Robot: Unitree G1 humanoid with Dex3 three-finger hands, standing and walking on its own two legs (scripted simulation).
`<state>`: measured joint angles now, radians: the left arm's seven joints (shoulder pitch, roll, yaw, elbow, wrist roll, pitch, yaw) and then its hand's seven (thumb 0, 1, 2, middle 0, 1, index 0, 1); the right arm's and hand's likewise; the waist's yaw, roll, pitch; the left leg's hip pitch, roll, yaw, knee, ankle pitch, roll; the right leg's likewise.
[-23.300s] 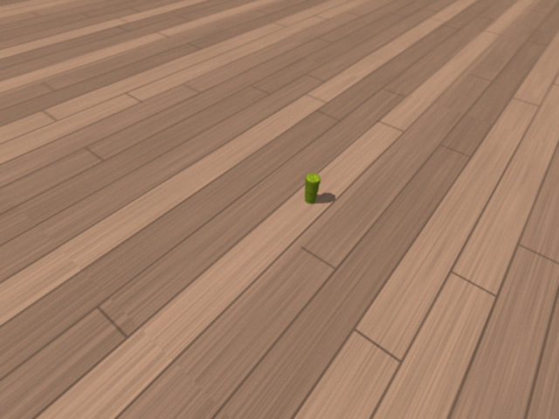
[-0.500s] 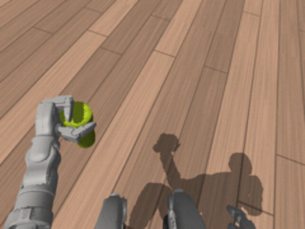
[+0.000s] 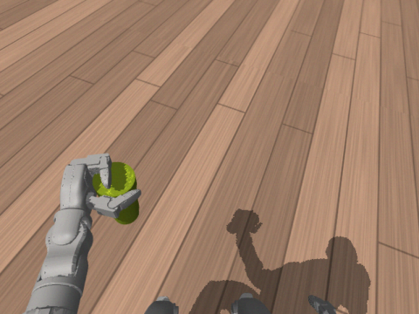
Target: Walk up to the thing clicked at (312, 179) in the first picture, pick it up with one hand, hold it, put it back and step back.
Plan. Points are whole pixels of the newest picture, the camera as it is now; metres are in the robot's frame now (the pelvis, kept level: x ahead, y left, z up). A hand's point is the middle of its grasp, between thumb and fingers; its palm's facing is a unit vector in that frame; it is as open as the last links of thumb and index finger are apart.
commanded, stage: lift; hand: left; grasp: from the side
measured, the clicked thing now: (121, 197) +0.37 +0.18 -0.03
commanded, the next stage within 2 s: hold in 0.46 s
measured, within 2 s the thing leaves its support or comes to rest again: neither
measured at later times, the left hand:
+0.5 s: hand (111, 168) +0.37 +0.17 +0.08, palm faces +0.07 -1.00 -0.01, open 6.1 cm
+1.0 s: hand (114, 169) +0.36 +0.16 +0.10, palm faces +0.06 -1.00 +0.00, open 6.1 cm
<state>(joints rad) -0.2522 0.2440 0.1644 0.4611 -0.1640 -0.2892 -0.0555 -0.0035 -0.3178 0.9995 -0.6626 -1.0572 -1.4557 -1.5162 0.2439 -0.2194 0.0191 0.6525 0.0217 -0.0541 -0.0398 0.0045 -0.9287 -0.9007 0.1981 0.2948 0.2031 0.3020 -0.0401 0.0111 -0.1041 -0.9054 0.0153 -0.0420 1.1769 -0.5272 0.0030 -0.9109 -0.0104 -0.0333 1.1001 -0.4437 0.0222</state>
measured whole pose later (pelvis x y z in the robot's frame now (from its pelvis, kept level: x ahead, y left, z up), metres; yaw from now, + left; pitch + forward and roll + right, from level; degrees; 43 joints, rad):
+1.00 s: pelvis +0.02 -0.01 +0.05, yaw +0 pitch +7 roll -1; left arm -0.18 0.21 0.16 0.47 -0.19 -0.32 -0.11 0.00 -0.30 0.98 -0.65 -1.08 -1.40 -1.45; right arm 0.25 -0.22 0.01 0.66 0.02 -0.05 -0.04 0.01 -0.92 -0.90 0.20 0.29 0.20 0.30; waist -0.03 0.01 -0.05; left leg -0.58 0.02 -0.03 0.90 -0.44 -0.01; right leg -0.60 -0.01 -0.02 0.86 -0.37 0.01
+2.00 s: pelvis +0.02 -0.01 +0.05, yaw +0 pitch +5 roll -1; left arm -0.14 0.21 0.16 0.45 -0.20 -0.33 -0.12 0.00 -0.29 0.97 -0.64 -1.08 -1.36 -1.44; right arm 0.24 -0.23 0.01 0.67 0.02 -0.07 -0.04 0.01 -0.92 -0.90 0.20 0.29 0.20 0.30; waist -0.02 0.01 -0.03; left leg -0.53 0.02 -0.03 0.86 -0.43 0.00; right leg -0.55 -0.01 -0.02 0.81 -0.35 0.02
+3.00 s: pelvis +0.01 -0.01 +0.05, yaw +0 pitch +5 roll -1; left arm -0.18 0.21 0.16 0.50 -0.19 -0.35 -0.11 0.00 -0.29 0.96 -0.65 -1.07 -1.33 -1.43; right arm 0.24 -0.23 0.01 0.67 0.02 -0.06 -0.03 0.01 -0.91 -0.90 0.20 0.29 0.20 0.30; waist -0.03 0.01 -0.04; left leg -0.53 0.02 -0.03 0.86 -0.42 -0.01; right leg -0.55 -0.01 -0.03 0.81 -0.35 0.01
